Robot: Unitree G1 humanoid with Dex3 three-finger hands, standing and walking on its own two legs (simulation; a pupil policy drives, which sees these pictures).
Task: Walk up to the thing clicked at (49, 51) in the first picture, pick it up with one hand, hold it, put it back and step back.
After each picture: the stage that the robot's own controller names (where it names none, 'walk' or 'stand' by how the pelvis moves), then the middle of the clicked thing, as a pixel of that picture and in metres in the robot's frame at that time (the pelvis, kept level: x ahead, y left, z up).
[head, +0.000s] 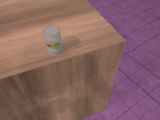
stand; (53, 41) +0.56 +0.14 +0.05
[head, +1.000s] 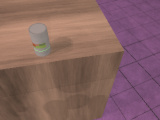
rise first; (40, 40) +0.51 +0.19 +0.07
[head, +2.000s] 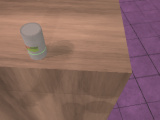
rise first; (34, 42) +0.46 +0.19 +0.09
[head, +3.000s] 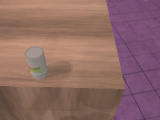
stand; (37, 63) +0.44 +0.19 +0.05
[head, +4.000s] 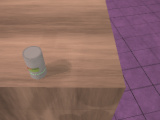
stand; (35, 63) +0.43 +0.19 +0.04
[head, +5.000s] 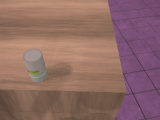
stand; (36, 66) +0.42 +0.19 +0.04
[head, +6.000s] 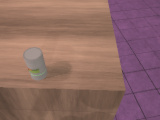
stand; (36, 64) +0.43 +0.20 +0.04
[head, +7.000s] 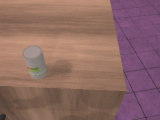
rise first; (35, 63) +0.43 +0.20 +0.05
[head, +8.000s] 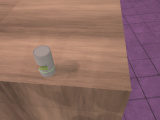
go down; (45, 61) +0.45 +0.20 +0.05
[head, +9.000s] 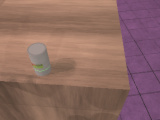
go down; (40, 59) +0.45 +0.18 +0.06
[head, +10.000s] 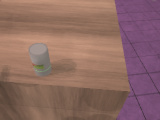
go down; (40, 60) +0.45 +0.18 +0.06
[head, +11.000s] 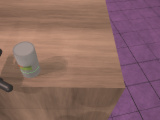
close in; (27, 60) +0.42 +0.19 +0.07
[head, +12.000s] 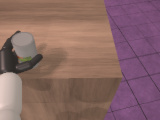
close; (26, 51) +0.44 +0.18 +0.09
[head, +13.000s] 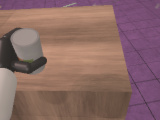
lift; (30, 52) +0.33 +0.16 +0.24
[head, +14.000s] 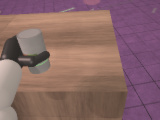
hold; (34, 51) +0.35 +0.16 +0.23
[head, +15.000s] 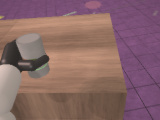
hold; (34, 56) +0.34 +0.16 +0.23
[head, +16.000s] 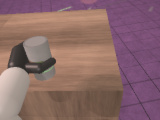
crouch; (40, 58) +0.34 +0.14 +0.20
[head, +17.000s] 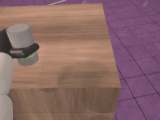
crouch; (23, 45) +0.40 +0.19 +0.20
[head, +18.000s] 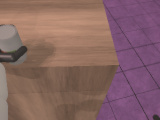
lower; (11, 45) +0.46 +0.21 +0.10
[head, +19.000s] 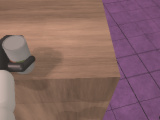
lower; (20, 55) +0.43 +0.20 +0.09
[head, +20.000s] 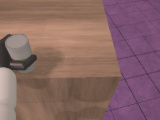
lower; (21, 54) +0.43 +0.19 +0.09
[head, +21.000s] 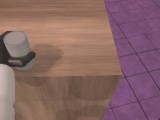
lower; (20, 51) +0.44 +0.20 +0.09
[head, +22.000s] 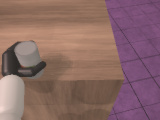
draw back; (30, 60) +0.41 +0.17 +0.09
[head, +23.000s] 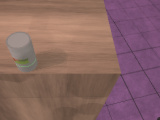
rise; (23, 53) +0.42 +0.18 +0.09
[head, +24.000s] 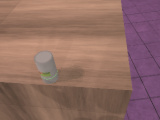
sink last; (47, 67) +0.41 +0.18 +0.06
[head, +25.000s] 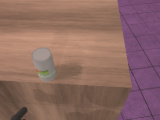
stand; (44, 65) +0.41 +0.17 +0.05
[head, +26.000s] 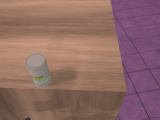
stand; (39, 71) +0.39 +0.18 +0.05
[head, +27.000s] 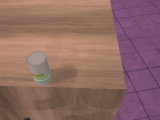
stand; (40, 69) +0.40 +0.18 +0.05
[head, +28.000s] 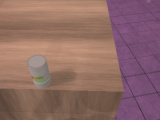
walk; (39, 72) +0.40 +0.18 +0.05
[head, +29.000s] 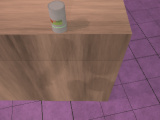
walk; (58, 17) +0.62 +0.13 +0.06
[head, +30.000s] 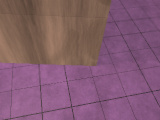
walk; out of the picture +0.99 +0.11 +0.07
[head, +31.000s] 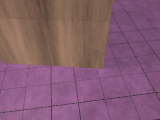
stand; out of the picture +1.16 +0.12 +0.07
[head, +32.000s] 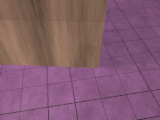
stand; out of the picture +1.15 +0.14 +0.05
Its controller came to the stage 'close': yes
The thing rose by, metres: 0.22
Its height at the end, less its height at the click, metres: +0.00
